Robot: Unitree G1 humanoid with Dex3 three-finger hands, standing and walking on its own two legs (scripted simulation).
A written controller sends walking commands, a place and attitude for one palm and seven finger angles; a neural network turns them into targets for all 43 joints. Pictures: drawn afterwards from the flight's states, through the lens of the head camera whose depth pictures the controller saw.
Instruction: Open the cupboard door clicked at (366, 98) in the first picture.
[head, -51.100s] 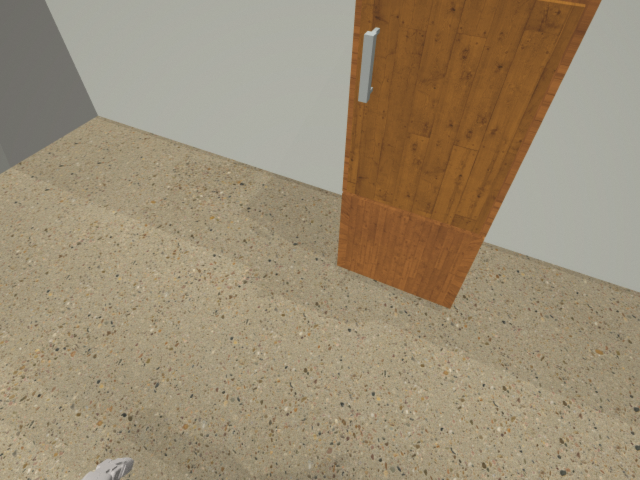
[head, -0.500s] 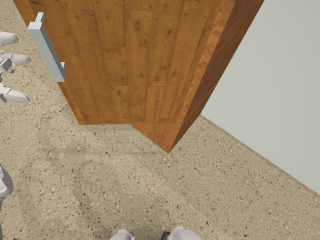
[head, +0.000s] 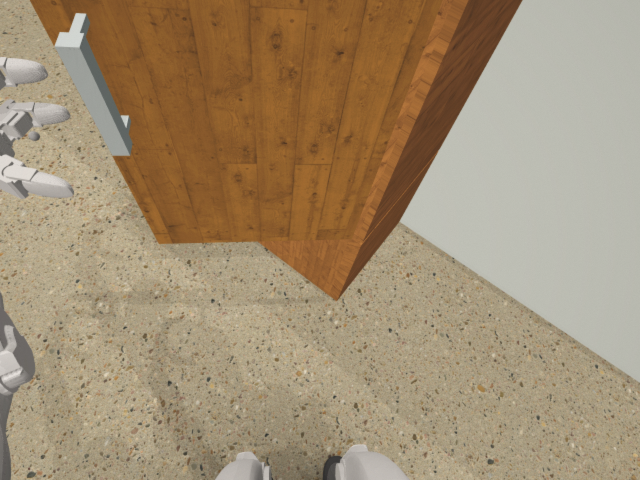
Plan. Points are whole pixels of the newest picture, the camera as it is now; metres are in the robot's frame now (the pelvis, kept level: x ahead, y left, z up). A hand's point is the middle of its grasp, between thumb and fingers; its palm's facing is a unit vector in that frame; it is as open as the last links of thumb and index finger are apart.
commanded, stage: slide the fingers in behind the handle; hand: left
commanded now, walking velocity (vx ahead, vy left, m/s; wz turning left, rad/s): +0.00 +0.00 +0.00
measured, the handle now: (103, 90) +0.55 +0.24 +0.11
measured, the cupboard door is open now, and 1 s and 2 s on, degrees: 42 42 42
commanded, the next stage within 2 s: close the thumb around the handle in 1.44 s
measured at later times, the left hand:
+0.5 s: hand (84, 129) +0.48 +0.24 +0.12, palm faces +0.03 -1.00 -0.01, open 14.0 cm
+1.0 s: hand (112, 129) +0.49 +0.22 +0.11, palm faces +0.02 -1.00 +0.00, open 14.0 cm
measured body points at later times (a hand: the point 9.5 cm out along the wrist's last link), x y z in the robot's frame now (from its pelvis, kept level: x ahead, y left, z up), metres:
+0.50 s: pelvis +0.00 -0.02 +0.00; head +0.10 +0.01 +0.44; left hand +0.48 +0.30 +0.12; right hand +0.02 -0.28 -0.10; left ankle -0.02 +0.06 -0.70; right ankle +0.01 -0.13 -0.70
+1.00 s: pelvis +0.01 -0.02 +0.01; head +0.11 +0.00 +0.44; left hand +0.48 +0.27 +0.11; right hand +0.02 -0.29 -0.10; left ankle -0.02 +0.06 -0.70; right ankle +0.01 -0.13 -0.70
